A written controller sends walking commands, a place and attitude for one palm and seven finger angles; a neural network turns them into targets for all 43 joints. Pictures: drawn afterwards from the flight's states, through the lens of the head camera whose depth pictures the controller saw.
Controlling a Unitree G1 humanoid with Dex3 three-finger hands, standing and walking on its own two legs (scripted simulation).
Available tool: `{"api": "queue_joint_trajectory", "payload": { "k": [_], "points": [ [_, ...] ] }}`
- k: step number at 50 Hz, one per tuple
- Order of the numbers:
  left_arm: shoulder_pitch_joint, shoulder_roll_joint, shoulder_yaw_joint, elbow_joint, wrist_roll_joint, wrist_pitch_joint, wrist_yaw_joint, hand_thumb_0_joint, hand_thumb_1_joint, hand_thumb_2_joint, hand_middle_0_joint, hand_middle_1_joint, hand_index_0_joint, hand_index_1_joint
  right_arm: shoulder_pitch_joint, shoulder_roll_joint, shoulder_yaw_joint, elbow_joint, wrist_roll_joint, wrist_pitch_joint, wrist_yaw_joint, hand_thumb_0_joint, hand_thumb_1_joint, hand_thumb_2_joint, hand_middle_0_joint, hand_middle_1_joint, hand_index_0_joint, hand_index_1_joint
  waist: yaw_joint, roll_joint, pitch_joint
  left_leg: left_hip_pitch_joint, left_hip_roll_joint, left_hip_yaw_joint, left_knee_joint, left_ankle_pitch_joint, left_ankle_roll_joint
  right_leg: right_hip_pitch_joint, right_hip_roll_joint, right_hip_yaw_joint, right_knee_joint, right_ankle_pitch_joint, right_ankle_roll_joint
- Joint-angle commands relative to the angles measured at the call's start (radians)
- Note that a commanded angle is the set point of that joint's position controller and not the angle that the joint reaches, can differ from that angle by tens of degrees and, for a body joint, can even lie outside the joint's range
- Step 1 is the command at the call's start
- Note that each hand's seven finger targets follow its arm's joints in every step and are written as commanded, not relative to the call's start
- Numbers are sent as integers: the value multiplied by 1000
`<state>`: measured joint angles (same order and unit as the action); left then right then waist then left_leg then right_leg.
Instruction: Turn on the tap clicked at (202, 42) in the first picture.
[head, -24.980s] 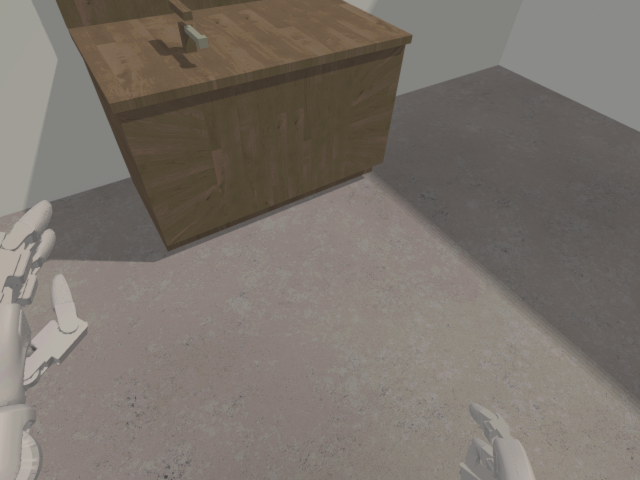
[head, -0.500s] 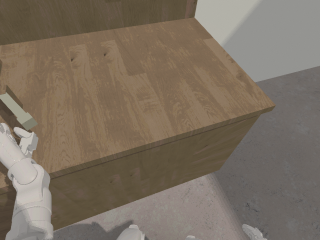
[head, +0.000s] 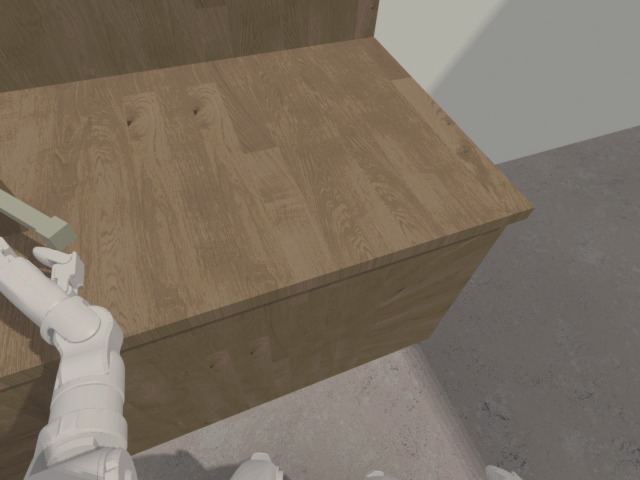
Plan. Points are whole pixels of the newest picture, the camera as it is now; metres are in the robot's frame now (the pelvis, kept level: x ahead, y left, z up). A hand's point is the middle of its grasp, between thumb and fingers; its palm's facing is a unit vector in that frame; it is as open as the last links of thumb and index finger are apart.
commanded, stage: push the lever round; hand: left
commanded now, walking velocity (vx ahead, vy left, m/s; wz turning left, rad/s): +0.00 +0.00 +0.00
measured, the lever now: (57, 233) +0.40 +0.34 +0.07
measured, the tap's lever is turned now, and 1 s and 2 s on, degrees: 39 66 79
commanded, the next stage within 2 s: lift the hand up off the lever in 1.16 s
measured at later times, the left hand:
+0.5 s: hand (103, 236) +0.41 +0.29 +0.05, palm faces +0.88 -0.47 -0.07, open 7.6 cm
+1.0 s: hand (121, 218) +0.44 +0.28 +0.05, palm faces +0.90 -0.43 -0.09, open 7.9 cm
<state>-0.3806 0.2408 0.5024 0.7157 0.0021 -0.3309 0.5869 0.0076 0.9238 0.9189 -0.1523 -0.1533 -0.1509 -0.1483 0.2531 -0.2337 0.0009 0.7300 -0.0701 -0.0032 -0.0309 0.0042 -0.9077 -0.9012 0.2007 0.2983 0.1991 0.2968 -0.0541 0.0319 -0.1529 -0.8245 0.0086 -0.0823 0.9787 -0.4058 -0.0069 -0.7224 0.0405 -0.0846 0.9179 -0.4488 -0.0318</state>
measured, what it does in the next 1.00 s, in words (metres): stands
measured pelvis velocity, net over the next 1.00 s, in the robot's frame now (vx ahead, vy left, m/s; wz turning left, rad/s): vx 0.01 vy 0.00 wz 0.00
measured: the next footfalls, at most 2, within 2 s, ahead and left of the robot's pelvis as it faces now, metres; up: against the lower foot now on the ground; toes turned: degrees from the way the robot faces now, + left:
none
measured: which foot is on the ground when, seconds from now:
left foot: down 0.00-1.00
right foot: down 0.00-1.00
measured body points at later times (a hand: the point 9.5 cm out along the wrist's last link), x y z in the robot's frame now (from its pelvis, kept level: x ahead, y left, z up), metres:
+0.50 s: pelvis +0.00 +0.00 +0.00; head +0.06 +0.02 +0.45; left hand +0.36 +0.31 +0.06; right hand +0.08 -0.25 -0.12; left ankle +0.04 +0.12 -0.68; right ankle +0.00 -0.10 -0.68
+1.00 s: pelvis +0.01 +0.00 +0.00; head +0.08 +0.01 +0.44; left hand +0.39 +0.30 +0.06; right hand +0.04 -0.26 -0.13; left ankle +0.04 +0.12 -0.68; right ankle +0.00 -0.10 -0.68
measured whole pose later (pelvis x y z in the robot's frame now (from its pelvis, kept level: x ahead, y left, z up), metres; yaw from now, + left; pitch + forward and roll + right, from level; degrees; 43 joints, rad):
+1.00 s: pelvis +0.01 +0.00 +0.00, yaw +0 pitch +17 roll -3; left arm -0.69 0.25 0.58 1.04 0.15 -0.35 0.86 0.02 0.93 0.92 -0.15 -0.15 -0.11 -0.13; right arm 0.31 -0.22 -0.02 0.79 -0.13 0.05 0.04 0.00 -0.91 -0.90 0.20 0.30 0.20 0.30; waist -0.11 0.03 -0.17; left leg -0.87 0.01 -0.08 0.98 -0.41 -0.01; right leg -0.78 0.04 -0.08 0.92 -0.45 -0.04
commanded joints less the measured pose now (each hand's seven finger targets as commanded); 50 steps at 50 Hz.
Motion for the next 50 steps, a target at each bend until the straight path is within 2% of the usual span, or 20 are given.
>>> {"api": "queue_joint_trajectory", "payload": {
  "k": [1,5,6,14,16,19,21,23,26,27,29,31,35,39,40,42,45,46,47,50],
  "points": [
    [-355,231,-3,-223,54,-69,30,0,900,900,-150,-150,-150,-150,17,-150,-62,-100,-5,-30,-3,0,-900,-900,200,300,200,300,-12,84,-308,241,-12,-3,-123,205,28,118,-8,57,-137,252,-1],
    [-378,188,-30,-181,63,-59,65,0,900,900,-150,-150,-150,-150,16,-146,-63,-97,-8,-25,7,0,-900,-900,200,300,200,300,-26,51,-290,225,-12,-3,-122,190,27,107,-6,52,-139,242,3],
    [-382,211,-4,-173,70,-58,75,0,900,900,-150,-150,-150,-150,17,-148,-64,-92,-9,-22,6,0,-900,-900,200,300,200,300,-20,76,-280,223,-11,-5,-125,190,26,101,-7,52,-140,234,0],
    [-479,128,-64,-136,103,-58,137,0,900,900,-150,-150,-150,-150,28,-143,-71,-74,-21,-23,25,0,-900,-900,200,300,200,300,-38,91,-306,278,-4,-19,-137,203,14,56,-2,32,-131,209,-5],
    [-501,160,-32,-112,114,-56,155,0,900,900,-150,-150,-150,-150,34,-146,-73,-63,-26,-19,25,0,-900,-900,200,300,200,300,-39,69,-307,267,-3,-20,-131,209,16,60,-3,33,-132,215,-4],
    [-534,142,-39,-64,120,-49,176,0,900,900,-150,-150,-150,-150,37,-141,-72,-61,-29,-15,34,0,-900,-900,200,300,200,300,-44,52,-300,250,-6,-14,-132,198,17,64,-6,30,-135,209,-2],
    [-534,173,-4,-64,129,-50,192,0,900,900,-150,-150,-150,-150,44,-144,-74,-58,-33,-8,38,0,-900,-900,200,300,200,300,-30,85,-320,260,-6,-14,-131,219,15,70,-5,31,-132,219,-5],
    [-535,126,-37,-59,131,-50,201,0,900,900,-150,-150,-150,-150,46,-137,-77,-62,-33,-7,46,0,-900,-900,200,300,200,300,-37,63,-337,272,-4,-10,-126,237,15,71,-3,26,-129,229,-3],
    [-561,155,-4,-8,143,-44,221,0,900,900,-150,-150,-150,-150,54,-142,-77,-46,-39,0,50,0,-900,-900,200,300,200,300,-43,57,-306,247,-2,-13,-126,227,16,59,-4,27,-132,220,-2],
    [-589,119,-37,4,143,-43,223,0,900,900,-150,-150,-150,-150,52,-137,-75,-48,-37,1,54,0,-900,-900,200,300,200,300,-57,38,-290,239,-3,-11,-129,203,19,49,-5,25,-135,204,1],
    [-627,140,-20,36,149,-44,232,0,900,900,-150,-150,-150,-150,55,-138,-76,-44,-41,3,55,0,-900,-900,200,300,200,300,-63,18,-281,214,-5,-5,-126,170,27,52,-7,30,-145,190,5],
    [-621,214,41,51,160,-45,241,0,900,900,-150,-150,-150,-150,65,-143,-77,-38,-44,10,53,0,-900,-900,200,300,200,300,-46,39,-303,206,-6,-2,-121,185,28,72,-9,38,-143,203,3],
    [-694,169,-17,65,181,-55,242,0,900,900,-150,-150,-150,-150,79,-137,-76,-33,-48,13,60,0,-900,-900,200,300,200,300,-69,85,-317,248,-2,-7,-125,194,22,27,-6,28,-133,192,0],
    [-691,167,-9,62,178,-64,251,0,900,900,-150,-150,-150,-150,93,-138,-79,-32,-52,17,69,0,-900,-900,200,300,200,300,-65,79,-363,273,-2,-1,-110,255,23,46,-1,27,-130,238,0],
    [-668,190,14,85,176,-60,254,0,900,900,-150,-150,-150,-150,99,-141,-81,-33,-52,20,70,0,-900,-900,200,300,200,300,-58,48,-369,253,-3,-1,-108,252,25,66,-1,29,-129,245,1],
    [-694,184,3,77,180,-66,251,0,900,900,-150,-150,-150,-150,106,-141,-81,-30,-53,25,70,0,-900,-900,200,300,200,300,-67,75,-376,261,-1,-2,-106,270,23,60,-4,30,-121,259,2],
    [-720,202,6,121,189,-62,249,0,900,900,-150,-150,-150,-150,110,-143,-81,-25,-53,27,70,0,-900,-900,200,300,200,300,-77,36,-327,220,-3,5,-112,226,31,65,-5,34,-138,241,7],
    [-723,224,28,133,194,-61,252,0,900,900,-150,-150,-150,-150,109,-145,-81,-18,-54,28,67,0,-900,-900,200,300,200,300,-76,64,-317,217,-2,8,-110,222,33,52,-5,38,-138,238,5],
    [-763,215,9,126,192,-65,249,0,900,900,-150,-150,-150,-150,115,-144,-77,-19,-53,27,68,0,-900,-900,200,300,200,300,-89,61,-327,219,-3,6,-109,218,34,51,-7,39,-136,238,8],
    [-753,255,34,131,195,-73,246,0,900,900,-150,-150,-150,-150,124,-144,-79,-24,-53,33,67,0,-900,-900,200,300,200,300,-79,51,-358,209,-6,17,-105,228,39,91,-9,47,-140,269,11]
  ]
}}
